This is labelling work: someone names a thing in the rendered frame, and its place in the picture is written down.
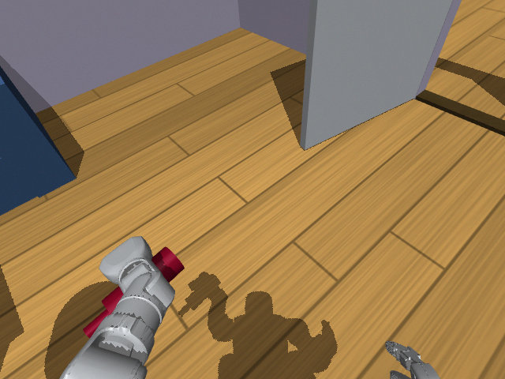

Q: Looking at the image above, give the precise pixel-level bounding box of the left robot arm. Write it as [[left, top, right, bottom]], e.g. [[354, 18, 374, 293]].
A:
[[59, 257, 175, 379]]

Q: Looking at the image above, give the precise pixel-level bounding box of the left robot hand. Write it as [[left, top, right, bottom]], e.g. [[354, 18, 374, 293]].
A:
[[99, 236, 153, 284]]

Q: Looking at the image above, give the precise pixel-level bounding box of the bottle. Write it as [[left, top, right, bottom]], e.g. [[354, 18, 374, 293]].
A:
[[83, 247, 185, 339]]

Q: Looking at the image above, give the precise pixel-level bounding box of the sofa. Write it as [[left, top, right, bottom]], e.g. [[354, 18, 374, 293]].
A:
[[0, 66, 76, 216]]

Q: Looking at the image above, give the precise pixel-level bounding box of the right robot hand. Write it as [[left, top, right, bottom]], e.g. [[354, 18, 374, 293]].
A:
[[385, 341, 440, 379]]

